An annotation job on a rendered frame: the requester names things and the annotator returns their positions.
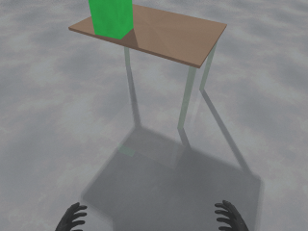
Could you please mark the right robot hand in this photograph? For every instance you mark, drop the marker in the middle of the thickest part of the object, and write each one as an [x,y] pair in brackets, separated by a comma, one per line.
[234,218]

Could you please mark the table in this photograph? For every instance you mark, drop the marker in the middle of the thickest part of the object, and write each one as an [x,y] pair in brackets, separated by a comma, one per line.
[176,37]

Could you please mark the carton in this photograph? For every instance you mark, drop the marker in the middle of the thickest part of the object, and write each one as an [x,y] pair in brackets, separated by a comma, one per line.
[112,18]

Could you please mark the left robot hand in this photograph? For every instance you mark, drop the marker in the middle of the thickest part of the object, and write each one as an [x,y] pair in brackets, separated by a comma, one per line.
[67,221]

